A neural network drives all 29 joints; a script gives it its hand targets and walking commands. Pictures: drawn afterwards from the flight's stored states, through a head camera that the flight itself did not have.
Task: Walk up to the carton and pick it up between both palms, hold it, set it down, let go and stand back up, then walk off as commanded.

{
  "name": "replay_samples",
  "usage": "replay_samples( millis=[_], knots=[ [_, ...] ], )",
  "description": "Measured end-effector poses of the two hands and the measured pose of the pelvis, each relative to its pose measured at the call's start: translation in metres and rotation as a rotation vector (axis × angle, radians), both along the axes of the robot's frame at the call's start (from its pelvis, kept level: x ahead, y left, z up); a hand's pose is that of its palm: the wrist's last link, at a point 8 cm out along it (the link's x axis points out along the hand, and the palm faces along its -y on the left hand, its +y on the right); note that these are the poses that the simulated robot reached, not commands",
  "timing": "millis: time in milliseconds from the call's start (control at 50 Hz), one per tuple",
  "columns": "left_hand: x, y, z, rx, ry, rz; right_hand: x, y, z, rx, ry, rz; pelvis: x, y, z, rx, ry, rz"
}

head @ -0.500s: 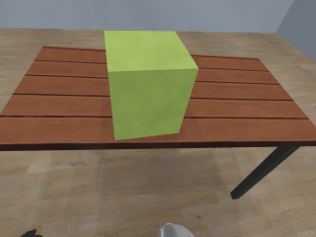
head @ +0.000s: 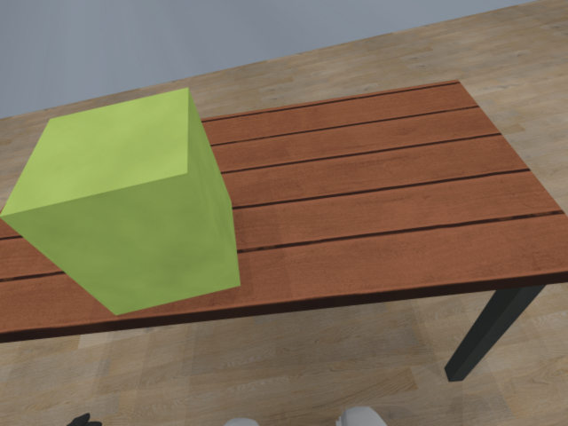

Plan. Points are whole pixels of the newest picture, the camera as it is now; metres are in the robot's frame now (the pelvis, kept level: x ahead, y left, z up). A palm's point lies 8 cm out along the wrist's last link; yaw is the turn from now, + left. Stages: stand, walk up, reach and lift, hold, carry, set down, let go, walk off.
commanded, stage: walk up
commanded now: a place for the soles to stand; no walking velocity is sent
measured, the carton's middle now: (150, 206) +0.43 +0.20 +0.11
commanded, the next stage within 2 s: none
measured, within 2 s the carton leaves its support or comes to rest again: neither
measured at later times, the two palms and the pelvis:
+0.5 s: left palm out of the picture +0.11 +0.35 -0.03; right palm (495, 419) +0.16 -0.27 -0.11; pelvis +0.09 +0.04 +0.02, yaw +2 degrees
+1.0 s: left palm out of the picture +0.17 +0.55 -0.07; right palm (361, 328) +0.28 -0.10 -0.05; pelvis +0.13 +0.21 +0.03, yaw +9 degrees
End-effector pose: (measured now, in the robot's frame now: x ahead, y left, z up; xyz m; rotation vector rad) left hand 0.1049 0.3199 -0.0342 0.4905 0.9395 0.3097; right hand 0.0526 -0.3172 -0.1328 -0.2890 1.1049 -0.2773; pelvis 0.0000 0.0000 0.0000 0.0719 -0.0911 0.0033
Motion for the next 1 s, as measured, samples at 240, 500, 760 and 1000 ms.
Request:
replay_samples(
  millis=[240,500,760,1000],
  knots=[
    [-0.04,-0.031,0.033,0.08,0.154,0.144,0.051,0.0,0.01,0.122,0.105,0.073,0.039,-0.02,0.037,-0.014,0.039,0.033],
    [0.005,0.032,0.002,0.059,0.201,0.138,0.105,0.047,0.018,0.04,0.152,0.092,0.088,0.037,0.025,-0.106,0.082,0.028],
    [0.111,0.162,-0.008,0.01,0.077,0.073,0.194,0.162,0.05,-0.016,0.052,0.128,0.139,0.153,0.029,-0.166,0.056,0.056],
    [0.07,0.235,-0.033,-0.042,0.106,0.167,0.222,0.214,0.087,-0.158,0.066,0.163,0.133,0.215,0.032,-0.129,-0.015,0.153]
  ],
)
